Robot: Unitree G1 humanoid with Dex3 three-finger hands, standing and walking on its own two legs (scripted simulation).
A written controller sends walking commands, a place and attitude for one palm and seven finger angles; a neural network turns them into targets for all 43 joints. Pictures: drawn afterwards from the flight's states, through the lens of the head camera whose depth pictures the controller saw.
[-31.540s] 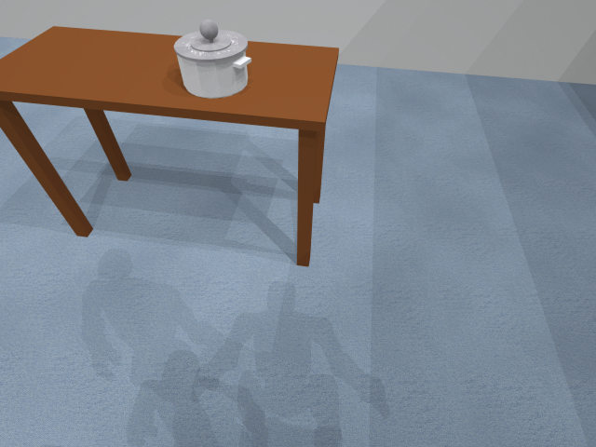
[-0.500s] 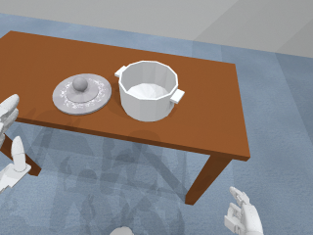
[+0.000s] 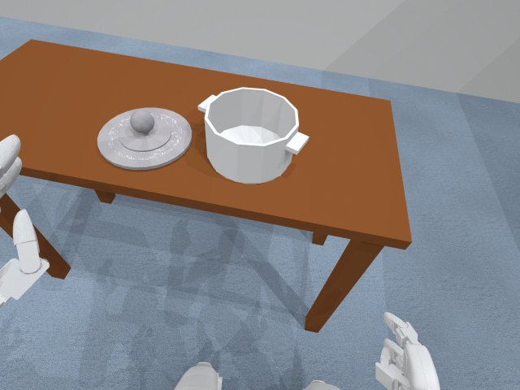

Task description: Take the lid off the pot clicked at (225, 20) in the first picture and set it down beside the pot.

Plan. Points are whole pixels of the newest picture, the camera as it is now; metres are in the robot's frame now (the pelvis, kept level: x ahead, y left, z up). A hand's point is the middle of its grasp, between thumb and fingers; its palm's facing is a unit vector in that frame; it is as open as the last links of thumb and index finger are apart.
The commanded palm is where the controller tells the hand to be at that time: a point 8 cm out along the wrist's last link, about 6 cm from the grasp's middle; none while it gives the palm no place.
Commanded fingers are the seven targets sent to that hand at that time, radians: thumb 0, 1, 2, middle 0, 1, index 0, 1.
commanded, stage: step back with the hand held close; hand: left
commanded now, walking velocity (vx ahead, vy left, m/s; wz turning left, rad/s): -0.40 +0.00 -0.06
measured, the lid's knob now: (142, 121) +0.61 +0.29 +0.02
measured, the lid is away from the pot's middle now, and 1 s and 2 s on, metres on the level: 0.24 0.24 0.24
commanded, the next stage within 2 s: stop stepping back and stand still in 0.74 s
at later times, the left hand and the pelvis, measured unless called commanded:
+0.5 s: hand (25, 304) +0.16 +0.23 +0.19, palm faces +0.37 -0.84 -0.38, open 7.4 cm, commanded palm +0.08 +0.28 +0.20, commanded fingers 0.00 0.90 0.90 -0.20 -0.30 -0.20 -0.30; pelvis -0.04 +0.00 +0.00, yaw +1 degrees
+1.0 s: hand out of the picture +0.08 +0.21 +0.17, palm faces +0.17 -0.89 -0.43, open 7.4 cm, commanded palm +0.02 +0.26 +0.20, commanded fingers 0.00 0.90 0.90 -0.20 -0.30 -0.20 -0.30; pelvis -0.14 +0.00 +0.02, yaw -5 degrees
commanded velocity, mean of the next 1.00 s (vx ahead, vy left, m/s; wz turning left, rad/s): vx -0.29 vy -0.02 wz -0.04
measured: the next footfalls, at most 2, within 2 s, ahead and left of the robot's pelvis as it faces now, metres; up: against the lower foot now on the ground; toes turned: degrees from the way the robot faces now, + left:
right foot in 0.66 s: -0.02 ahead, -0.14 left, +0.00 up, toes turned -3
left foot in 0.86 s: -0.01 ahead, +0.10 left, +0.00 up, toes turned -1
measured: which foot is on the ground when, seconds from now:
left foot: down 0.00-0.66, up 0.68-0.84, down 0.86-1.00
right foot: down 0.00-0.46, up 0.48-0.64, down 0.66-0.84, up 0.86-1.00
